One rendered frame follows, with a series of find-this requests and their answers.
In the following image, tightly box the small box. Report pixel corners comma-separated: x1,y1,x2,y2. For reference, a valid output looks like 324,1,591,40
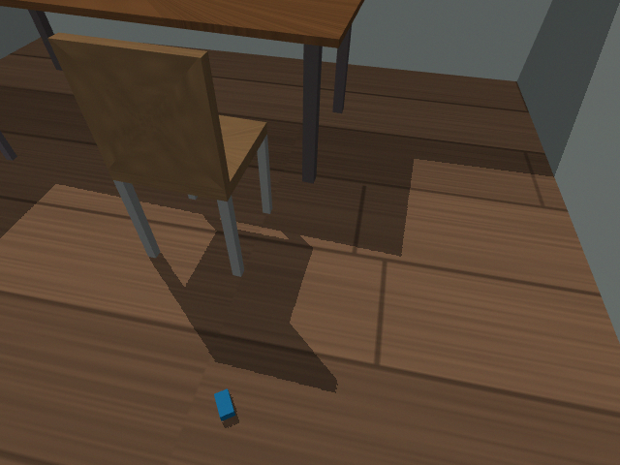
214,389,235,421

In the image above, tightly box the table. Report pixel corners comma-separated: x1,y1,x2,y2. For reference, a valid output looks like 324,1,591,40
0,0,364,184

